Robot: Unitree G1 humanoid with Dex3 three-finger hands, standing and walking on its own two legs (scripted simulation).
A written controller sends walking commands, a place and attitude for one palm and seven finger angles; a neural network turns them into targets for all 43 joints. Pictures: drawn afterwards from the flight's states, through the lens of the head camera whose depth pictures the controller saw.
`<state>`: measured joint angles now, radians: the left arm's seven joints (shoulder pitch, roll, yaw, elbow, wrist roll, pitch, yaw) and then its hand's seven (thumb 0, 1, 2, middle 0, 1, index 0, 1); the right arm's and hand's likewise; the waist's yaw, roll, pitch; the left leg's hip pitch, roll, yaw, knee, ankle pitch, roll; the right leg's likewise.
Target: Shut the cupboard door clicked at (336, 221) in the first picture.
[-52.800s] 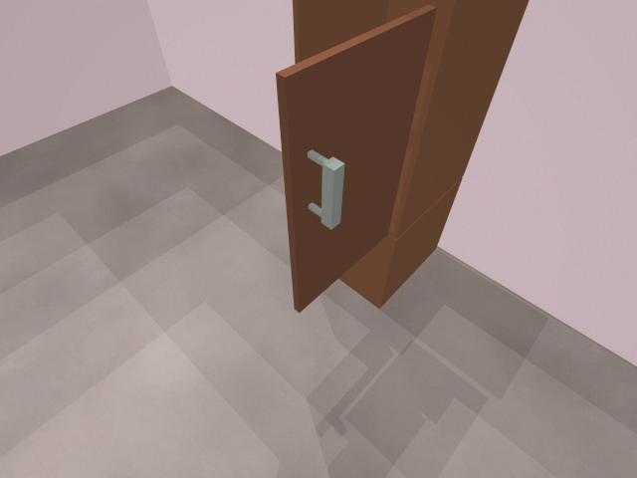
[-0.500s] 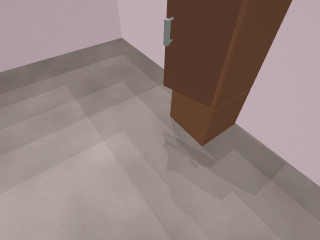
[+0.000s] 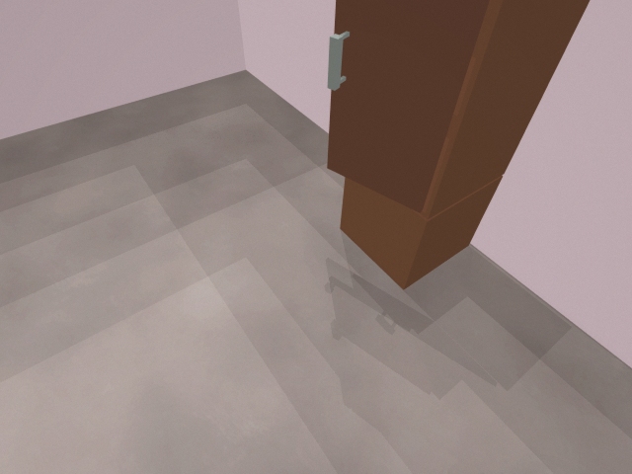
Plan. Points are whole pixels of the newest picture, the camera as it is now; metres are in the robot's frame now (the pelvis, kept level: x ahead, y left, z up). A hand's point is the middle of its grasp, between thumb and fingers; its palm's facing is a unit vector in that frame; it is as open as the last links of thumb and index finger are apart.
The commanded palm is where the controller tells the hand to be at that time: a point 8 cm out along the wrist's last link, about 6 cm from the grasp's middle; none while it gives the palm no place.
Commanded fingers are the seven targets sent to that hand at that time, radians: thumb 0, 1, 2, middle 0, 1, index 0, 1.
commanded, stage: walk to a spot facing it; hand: left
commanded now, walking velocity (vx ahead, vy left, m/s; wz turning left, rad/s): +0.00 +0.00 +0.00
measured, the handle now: (339, 60) +1.07 -0.01 +0.04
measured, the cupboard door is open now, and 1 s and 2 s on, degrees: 17 17 17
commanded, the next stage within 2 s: turn to face it in 1.58 s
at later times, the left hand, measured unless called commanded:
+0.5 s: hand out of the picture +0.02 +0.23 -0.20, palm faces +0.21 -0.95 -0.23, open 7.4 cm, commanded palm none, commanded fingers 0.00 0.90 0.90 -0.20 -0.30 -0.20 -0.30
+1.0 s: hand out of the picture +0.06 +0.19 -0.15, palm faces +0.54 -0.80 -0.27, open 7.4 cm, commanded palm none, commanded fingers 0.00 0.90 0.90 -0.20 -0.30 -0.20 -0.30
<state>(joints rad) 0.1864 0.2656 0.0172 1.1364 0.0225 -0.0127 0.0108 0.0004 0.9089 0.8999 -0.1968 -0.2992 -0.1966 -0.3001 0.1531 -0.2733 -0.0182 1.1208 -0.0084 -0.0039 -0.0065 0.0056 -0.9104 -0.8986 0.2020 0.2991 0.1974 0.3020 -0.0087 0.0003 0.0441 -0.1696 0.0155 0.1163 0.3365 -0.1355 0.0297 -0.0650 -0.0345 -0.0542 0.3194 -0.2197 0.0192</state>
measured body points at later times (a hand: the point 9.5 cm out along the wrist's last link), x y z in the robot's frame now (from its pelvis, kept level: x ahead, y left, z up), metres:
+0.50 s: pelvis +0.01 +0.02 -0.02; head +0.05 +0.04 +0.42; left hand +0.01 +0.28 -0.18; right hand +0.08 -0.22 -0.17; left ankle +0.03 +0.11 -0.75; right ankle -0.02 -0.13 -0.69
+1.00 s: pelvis +0.12 -0.01 +0.00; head +0.15 -0.01 +0.45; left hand +0.03 +0.23 -0.13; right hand +0.30 -0.22 -0.15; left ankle +0.06 +0.12 -0.65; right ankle +0.15 -0.12 -0.75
